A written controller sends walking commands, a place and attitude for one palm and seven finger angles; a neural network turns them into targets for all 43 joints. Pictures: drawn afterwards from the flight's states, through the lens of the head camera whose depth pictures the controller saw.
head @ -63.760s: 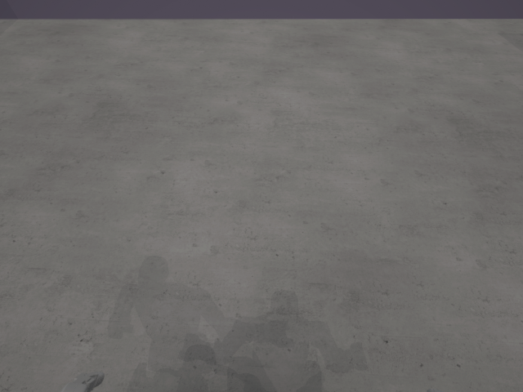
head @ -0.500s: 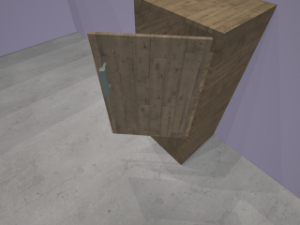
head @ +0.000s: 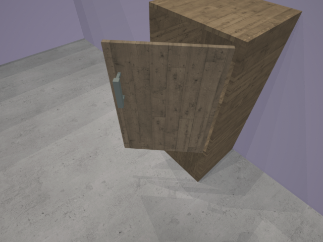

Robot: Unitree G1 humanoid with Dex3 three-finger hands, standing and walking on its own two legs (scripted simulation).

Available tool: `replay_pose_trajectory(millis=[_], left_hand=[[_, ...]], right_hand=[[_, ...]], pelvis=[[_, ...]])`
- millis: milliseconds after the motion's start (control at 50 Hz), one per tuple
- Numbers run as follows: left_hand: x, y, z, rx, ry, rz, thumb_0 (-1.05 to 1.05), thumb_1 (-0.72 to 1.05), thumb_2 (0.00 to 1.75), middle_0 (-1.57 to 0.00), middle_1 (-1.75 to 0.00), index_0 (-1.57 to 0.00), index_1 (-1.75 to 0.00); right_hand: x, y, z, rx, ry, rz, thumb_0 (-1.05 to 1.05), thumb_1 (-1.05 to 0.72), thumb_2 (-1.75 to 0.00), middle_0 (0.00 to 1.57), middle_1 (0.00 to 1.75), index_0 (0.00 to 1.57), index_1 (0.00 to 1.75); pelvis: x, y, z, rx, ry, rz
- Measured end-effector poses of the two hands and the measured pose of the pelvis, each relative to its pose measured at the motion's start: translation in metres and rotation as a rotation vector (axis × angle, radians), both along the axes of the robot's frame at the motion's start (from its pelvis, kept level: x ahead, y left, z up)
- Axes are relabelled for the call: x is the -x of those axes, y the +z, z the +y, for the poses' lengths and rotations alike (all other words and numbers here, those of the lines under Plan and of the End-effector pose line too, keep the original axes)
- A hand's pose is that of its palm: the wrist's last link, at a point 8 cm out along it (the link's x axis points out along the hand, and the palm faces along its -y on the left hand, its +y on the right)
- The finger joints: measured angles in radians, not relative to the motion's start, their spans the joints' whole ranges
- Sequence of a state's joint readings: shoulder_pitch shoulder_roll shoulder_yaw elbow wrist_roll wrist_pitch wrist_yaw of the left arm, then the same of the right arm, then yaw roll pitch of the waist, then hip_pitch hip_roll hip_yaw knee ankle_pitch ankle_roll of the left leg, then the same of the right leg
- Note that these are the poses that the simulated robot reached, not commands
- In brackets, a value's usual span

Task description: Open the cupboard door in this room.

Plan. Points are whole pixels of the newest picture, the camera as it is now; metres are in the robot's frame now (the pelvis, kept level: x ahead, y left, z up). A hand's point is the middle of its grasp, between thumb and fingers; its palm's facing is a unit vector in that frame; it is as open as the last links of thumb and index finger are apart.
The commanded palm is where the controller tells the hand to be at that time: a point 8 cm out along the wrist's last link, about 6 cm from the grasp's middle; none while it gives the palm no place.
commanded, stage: shuffle to correct the standing spot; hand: left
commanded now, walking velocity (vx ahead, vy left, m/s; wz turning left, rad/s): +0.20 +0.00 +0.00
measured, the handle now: (119, 90) +0.61 +0.19 +0.01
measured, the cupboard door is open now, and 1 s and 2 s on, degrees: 44 44 44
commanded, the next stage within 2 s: come to a stop and stand still in 0.20 s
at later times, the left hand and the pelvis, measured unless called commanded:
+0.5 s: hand out of the picture +0.03 +0.17 -0.19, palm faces +0.05 -0.99 -0.15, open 7.4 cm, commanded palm none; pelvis +0.07 +0.01 -0.01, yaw +0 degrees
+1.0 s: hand out of the picture +0.13 +0.21 -0.18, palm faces +0.00 -0.98 -0.21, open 7.3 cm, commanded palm none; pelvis +0.06 +0.03 -0.01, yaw -1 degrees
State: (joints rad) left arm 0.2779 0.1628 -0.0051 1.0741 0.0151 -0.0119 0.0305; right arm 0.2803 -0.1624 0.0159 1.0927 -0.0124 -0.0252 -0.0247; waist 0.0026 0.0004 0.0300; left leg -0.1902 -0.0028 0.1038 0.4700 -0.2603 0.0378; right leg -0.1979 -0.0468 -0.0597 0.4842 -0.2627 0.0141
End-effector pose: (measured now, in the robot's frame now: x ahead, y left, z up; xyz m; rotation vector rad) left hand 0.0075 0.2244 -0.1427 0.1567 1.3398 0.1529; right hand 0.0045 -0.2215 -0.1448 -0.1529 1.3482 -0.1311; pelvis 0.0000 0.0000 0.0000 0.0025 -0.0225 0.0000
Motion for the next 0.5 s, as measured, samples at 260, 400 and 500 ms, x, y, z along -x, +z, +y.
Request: replay_pose_trajectory(millis=[260, 400, 500], left_hand=[[0.008, -0.011, -0.017, 0.046, 0.031, 0.087, 0.0, 0.91, 0.9, -0.2, -0.29, -0.2, -0.3], [0.008, -0.021, -0.014, 0.064, 0.085, 0.155, 0.0, 0.9, 0.9, -0.2, -0.29, -0.2, -0.3], [-0.019, -0.016, -0.008, 0.053, 0.067, 0.179, 0.0, 0.91, 0.9, -0.2, -0.29, -0.2, -0.3]], right_hand=[[-0.018, -0.007, -0.002, -0.012, -0.012, 0.039, 0.01, -0.91, -0.9, 0.2, 0.29, 0.2, 0.3], [-0.05, -0.007, 0.005, 0.019, 0.003, 0.059, 0.01, -0.91, -0.9, 0.2, 0.29, 0.2, 0.3], [-0.066, 0.0, 0.011, 0.037, -0.014, 0.043, 0.01, -0.92, -0.9, 0.2, 0.29, 0.2, 0.3]], pelvis=[[-0.031, -0.008, -0.006, 0.004, -0.003, 0.013], [-0.06, -0.014, 0.002, 0.014, 0.008, 0.025], [-0.074, -0.007, 0.008, 0.016, -0.002, 0.016]])
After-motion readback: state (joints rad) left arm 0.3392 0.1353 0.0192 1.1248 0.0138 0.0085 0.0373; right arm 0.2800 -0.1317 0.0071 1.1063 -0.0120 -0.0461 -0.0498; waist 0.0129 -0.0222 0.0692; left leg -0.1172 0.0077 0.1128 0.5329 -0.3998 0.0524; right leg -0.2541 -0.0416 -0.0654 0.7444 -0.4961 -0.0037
